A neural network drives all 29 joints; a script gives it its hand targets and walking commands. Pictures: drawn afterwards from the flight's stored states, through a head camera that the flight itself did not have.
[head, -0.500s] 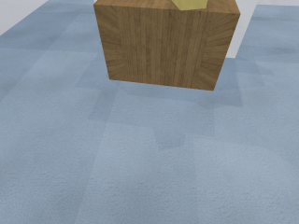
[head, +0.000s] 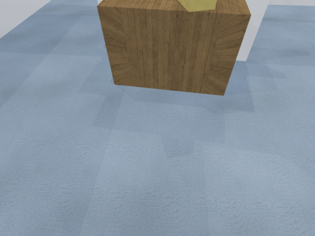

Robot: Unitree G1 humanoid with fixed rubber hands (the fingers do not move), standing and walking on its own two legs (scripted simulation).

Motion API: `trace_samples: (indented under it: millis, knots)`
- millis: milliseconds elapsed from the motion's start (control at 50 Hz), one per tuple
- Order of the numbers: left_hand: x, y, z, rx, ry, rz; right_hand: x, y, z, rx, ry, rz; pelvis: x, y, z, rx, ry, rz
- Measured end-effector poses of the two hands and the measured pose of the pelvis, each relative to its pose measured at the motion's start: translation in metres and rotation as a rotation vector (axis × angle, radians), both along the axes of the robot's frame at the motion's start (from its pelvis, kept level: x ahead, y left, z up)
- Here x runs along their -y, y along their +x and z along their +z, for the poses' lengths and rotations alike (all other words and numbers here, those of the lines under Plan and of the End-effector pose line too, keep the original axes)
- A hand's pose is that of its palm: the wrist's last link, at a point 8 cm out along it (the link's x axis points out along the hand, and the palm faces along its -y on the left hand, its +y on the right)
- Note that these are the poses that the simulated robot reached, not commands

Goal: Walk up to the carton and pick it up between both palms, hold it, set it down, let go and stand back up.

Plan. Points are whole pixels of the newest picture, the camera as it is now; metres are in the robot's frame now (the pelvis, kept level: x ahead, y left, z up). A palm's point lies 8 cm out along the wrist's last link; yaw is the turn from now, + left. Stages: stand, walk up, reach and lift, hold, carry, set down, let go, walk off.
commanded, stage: stand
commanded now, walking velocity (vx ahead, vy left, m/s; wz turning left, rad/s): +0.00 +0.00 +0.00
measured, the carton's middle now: out of the picture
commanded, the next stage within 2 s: walk up in 1.12 s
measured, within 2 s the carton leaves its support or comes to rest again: neither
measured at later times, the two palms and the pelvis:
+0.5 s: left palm out of the picture -0.04 +0.20 -0.15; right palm out of the picture -0.03 -0.20 -0.15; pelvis -0.01 +0.00 +0.00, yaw +0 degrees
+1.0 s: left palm out of the picture -0.05 +0.19 -0.15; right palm out of the picture -0.05 -0.19 -0.15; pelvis -0.01 +0.00 +0.00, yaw +0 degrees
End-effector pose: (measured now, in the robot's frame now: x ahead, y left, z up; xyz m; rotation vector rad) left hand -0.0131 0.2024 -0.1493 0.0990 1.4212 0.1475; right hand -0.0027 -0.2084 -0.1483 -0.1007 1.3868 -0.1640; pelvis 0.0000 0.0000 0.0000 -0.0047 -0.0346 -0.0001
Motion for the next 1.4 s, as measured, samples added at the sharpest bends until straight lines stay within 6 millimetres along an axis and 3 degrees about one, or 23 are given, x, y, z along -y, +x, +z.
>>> trace_samples:
  millis: [1020, 1320, 1400]
  knots:
    - [0.012, -0.036, 0.001, -0.06, -0.026, 0.01, -0.013, -0.045, -0.001, -0.073, 0.032, -0.009, 0.0, -0.014, 0.002, -0.004, 0.002, -0.006]
    - [0.014, -0.038, 0.001, -0.054, -0.03, 0.018, -0.005, -0.045, 0.001, -0.065, 0.017, -0.013, 0.003, -0.013, 0.002, -0.011, 0.002, -0.009]
    - [-0.008, -0.008, 0.009, 0.053, 0.021, -0.046, 0.027, -0.032, 0.008, 0.063, -0.047, -0.039, 0.007, -0.01, -0.001, -0.01, 0.011, -0.038]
